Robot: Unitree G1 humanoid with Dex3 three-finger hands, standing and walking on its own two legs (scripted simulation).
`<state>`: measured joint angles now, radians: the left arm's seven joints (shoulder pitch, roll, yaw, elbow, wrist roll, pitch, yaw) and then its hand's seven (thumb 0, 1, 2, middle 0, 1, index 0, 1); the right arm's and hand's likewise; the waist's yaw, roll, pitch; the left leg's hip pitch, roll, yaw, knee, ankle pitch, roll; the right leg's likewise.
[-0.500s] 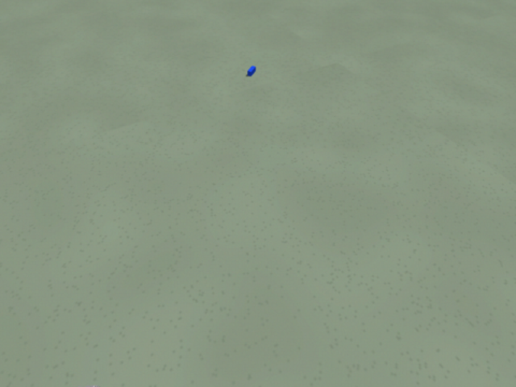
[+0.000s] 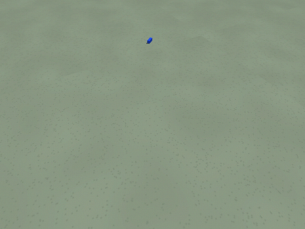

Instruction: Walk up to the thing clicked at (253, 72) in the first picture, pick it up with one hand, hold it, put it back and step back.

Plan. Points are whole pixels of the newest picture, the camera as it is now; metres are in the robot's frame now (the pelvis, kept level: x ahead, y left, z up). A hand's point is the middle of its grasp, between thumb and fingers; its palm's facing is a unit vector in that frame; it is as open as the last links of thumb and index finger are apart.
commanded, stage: stand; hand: left
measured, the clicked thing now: (149, 40) +2.31 +0.06 -0.76
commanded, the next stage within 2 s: walk up in 0.62 s
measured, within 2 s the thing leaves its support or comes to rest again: neither
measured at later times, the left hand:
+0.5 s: hand out of the picture +0.08 +0.25 -0.15, palm faces -0.02 -0.94 -0.34, open 7.4 cm
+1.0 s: hand out of the picture +0.10 +0.30 -0.15, palm faces +0.01 -0.93 -0.38, open 7.4 cm
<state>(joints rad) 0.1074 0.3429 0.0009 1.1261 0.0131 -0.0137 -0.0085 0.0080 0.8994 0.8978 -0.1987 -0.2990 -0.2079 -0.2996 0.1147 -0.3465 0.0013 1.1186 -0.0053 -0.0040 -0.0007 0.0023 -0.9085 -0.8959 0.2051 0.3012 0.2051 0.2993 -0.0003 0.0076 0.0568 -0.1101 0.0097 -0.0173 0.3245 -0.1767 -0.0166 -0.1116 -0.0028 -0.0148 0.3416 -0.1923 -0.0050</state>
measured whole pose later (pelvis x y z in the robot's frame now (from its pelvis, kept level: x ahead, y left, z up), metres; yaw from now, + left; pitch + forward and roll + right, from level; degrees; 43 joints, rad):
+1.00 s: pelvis +0.10 +0.01 -0.01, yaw -1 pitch -1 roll -1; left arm 0.33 0.43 0.07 0.99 0.03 -0.08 -0.08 0.01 0.90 0.90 -0.20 -0.30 -0.21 -0.30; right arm 0.16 -0.45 -0.08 0.99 -0.03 -0.04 0.08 0.01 -0.91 -0.90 0.20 0.30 0.20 0.30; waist 0.07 0.02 0.02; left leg -0.41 0.04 0.03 0.74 -0.41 0.02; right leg 0.01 0.00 0.00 0.38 -0.36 -0.01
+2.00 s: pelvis +0.64 -0.04 -0.03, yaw -3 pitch -1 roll -2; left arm 0.33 0.44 0.05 0.96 0.02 -0.09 -0.06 0.01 0.89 0.90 -0.20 -0.30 -0.21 -0.30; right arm 0.15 -0.43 -0.08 0.91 -0.02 -0.06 0.11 0.00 -0.91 -0.90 0.20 0.30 0.20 0.30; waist 0.04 0.00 0.05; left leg -0.46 0.06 0.08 0.55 -0.08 0.04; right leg 0.04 -0.05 -0.16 0.50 -0.49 0.01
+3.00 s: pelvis +1.16 -0.10 -0.03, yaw -2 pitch -2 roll -1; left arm 0.35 0.44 0.04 0.95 0.00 -0.05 -0.04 0.01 0.90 0.90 -0.20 -0.30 -0.21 -0.30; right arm 0.16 -0.40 -0.08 0.87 -0.01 -0.08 0.07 0.00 -0.91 -0.90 0.20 0.30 0.20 0.30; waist 0.03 -0.02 0.08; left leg -0.39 0.04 0.09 0.63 -0.20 0.04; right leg -0.24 -0.04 -0.02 1.03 -0.46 -0.04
